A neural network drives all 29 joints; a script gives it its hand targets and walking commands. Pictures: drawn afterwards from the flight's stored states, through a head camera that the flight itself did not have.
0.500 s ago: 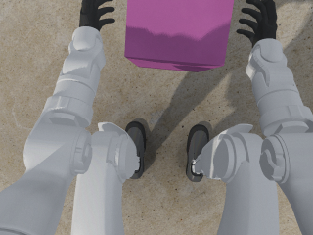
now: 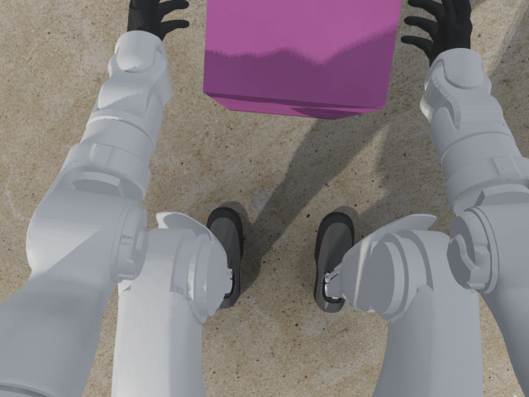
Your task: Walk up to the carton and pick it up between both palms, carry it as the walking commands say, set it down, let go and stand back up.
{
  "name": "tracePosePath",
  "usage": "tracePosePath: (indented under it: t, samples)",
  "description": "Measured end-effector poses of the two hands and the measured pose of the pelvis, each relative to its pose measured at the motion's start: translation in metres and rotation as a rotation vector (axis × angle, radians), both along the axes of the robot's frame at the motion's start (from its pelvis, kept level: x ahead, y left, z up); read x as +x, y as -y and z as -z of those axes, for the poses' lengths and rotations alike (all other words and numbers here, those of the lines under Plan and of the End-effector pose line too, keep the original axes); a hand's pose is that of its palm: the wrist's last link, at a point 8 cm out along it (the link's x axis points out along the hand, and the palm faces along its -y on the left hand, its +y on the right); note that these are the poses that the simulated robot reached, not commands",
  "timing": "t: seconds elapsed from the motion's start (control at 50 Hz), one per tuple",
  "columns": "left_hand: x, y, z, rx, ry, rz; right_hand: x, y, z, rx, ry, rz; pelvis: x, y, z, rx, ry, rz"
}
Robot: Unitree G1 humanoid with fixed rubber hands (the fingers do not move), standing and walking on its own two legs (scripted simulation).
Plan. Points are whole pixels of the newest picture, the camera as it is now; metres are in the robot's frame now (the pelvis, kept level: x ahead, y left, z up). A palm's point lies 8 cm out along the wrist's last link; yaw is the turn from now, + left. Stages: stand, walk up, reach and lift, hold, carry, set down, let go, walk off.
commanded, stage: reach and lift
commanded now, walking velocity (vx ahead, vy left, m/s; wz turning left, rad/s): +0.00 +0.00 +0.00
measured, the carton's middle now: (292, 49) +0.53 -0.02 -0.25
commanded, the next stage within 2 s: none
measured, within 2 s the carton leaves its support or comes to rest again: leaves its support in 1.38 s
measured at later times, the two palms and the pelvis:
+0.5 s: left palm (171, 25) +0.54 +0.13 -0.18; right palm (421, 43) +0.52 -0.17 -0.18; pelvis +0.00 +0.00 +0.00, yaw +0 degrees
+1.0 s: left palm (174, 23) +0.54 +0.13 -0.18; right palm (420, 42) +0.52 -0.17 -0.18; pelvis +0.00 +0.00 -0.01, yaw +0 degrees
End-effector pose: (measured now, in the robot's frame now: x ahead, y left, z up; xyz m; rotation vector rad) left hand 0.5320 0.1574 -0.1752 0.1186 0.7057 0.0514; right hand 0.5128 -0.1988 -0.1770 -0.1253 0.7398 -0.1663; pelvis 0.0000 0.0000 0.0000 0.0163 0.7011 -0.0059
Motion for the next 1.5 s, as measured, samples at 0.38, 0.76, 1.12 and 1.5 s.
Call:
tracePosePath:
  t: [0.38, 0.76, 1.12, 1.5]
  samples:
    - [0.004, 0.018, 0.001, -0.013, 0.004, 0.042, 0.006, -0.028, -0.001, 0.051, 0.016, -0.051, 0.001, 0.001, 0.0, 0.002, -0.003, 0.003]
    - [0.007, 0.031, 0.002, -0.053, 0.011, 0.03, 0.006, -0.033, 0.001, 0.06, 0.023, -0.027, 0.0, 0.001, 0.0, 0.001, -0.002, 0.006]
    - [0.01, 0.031, 0.003, -0.121, -0.027, -0.014, 0.009, -0.032, 0.002, 0.119, 0.001, 0.009, -0.002, 0.002, 0.01, 0.001, 0.032, 0.008]
    - [0.003, 0.036, -0.015, -0.039, -0.049, 0.0, 0.006, -0.034, -0.019, 0.032, -0.015, 0.002, -0.012, 0.001, 0.007, -0.002, 0.167, 0.016]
